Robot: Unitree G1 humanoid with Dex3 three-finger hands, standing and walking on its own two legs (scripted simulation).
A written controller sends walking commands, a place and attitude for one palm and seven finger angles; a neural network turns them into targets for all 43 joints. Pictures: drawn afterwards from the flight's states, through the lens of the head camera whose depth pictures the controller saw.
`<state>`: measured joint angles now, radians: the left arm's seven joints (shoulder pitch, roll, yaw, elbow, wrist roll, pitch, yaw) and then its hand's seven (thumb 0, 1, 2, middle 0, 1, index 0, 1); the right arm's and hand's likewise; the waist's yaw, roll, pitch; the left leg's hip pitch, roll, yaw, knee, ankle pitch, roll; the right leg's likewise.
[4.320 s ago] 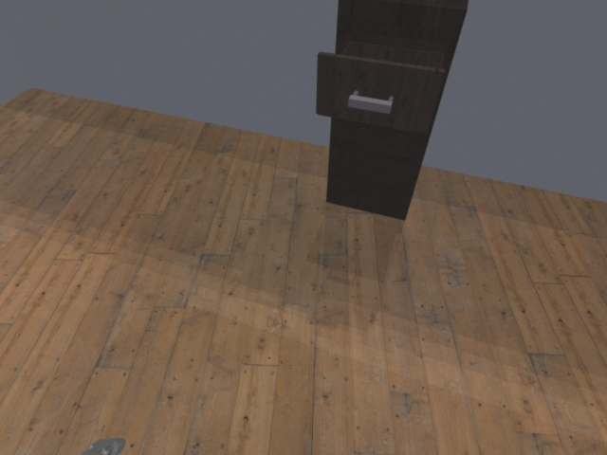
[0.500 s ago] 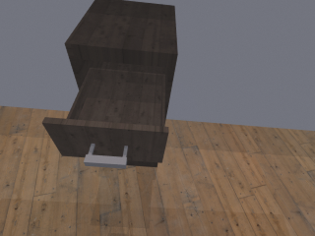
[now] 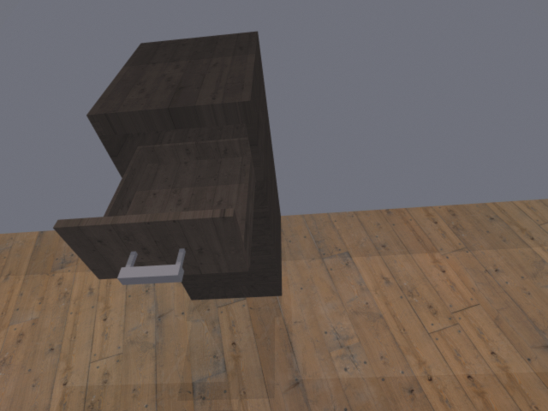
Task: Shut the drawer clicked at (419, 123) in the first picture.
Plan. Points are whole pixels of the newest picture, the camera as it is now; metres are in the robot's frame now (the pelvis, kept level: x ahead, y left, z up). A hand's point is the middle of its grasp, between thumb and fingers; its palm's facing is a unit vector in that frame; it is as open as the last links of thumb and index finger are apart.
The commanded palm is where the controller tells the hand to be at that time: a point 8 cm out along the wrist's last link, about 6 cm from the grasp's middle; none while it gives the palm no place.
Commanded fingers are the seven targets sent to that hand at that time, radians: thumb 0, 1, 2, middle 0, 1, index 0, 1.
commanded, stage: come to a stop and stand still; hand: left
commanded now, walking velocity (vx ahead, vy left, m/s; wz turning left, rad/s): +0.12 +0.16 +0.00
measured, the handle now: (154, 264) +0.39 +0.27 -0.04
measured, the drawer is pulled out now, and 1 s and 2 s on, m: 0.29 0.29 0.29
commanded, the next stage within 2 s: look again from close up in 1.58 s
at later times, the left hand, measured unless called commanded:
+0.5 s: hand out of the picture -0.06 +0.24 -0.19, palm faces +0.09 -0.99 -0.14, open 7.4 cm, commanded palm none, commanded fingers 0.00 0.90 0.90 -0.20 -0.30 -0.20 -0.30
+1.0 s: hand out of the picture +0.03 +0.23 -0.18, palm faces +0.04 -0.97 -0.23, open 7.2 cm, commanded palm none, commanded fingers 0.00 0.90 0.90 -0.20 -0.30 -0.20 -0.30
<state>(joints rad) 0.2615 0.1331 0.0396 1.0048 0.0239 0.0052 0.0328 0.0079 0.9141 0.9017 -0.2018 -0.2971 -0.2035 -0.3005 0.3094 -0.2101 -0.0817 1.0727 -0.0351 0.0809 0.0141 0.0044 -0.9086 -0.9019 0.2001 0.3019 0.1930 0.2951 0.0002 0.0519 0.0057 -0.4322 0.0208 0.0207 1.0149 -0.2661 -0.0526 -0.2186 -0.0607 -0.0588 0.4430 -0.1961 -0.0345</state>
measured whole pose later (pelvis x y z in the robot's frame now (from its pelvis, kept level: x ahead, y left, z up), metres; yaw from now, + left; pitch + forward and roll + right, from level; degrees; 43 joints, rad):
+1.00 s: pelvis +0.00 +0.05 -0.01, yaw +1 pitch -1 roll +0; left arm 0.22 0.15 0.02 1.12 0.01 -0.02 0.05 0.01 0.94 0.90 -0.20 -0.30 -0.20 -0.30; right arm 0.37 -0.08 -0.01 1.19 -0.01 -0.01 -0.05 0.00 -0.91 -0.90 0.20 0.30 0.19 0.30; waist -0.03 0.02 0.02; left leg -0.08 0.00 0.06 0.39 -0.29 0.01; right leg -0.19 0.00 -0.06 0.44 -0.25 -0.02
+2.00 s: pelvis -0.01 +0.06 -0.01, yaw +1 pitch -1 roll -1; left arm 0.23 0.23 0.02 1.04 0.01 -0.02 0.03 0.01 0.90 0.90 -0.20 -0.30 -0.20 -0.30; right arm 0.30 -0.22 -0.03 1.07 -0.02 -0.01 -0.03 0.00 -0.91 -0.90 0.20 0.30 0.19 0.30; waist -0.01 0.02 -0.03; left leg -0.16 0.02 0.04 0.51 -0.34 0.01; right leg -0.22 0.01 -0.08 0.49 -0.25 -0.03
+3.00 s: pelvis +0.08 +0.06 -0.02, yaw +4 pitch -2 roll -1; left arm 0.40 0.09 0.01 1.13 0.03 -0.03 0.02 0.01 0.90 0.90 -0.20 -0.30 -0.20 -0.30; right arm 0.19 -0.17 -0.05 1.06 -0.02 -0.01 -0.01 0.01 -0.94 -0.90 0.20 0.30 0.19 0.30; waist 0.02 0.00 0.06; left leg -0.38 0.08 0.13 0.64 -0.25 0.00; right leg -0.06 -0.01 -0.18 0.47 -0.37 -0.03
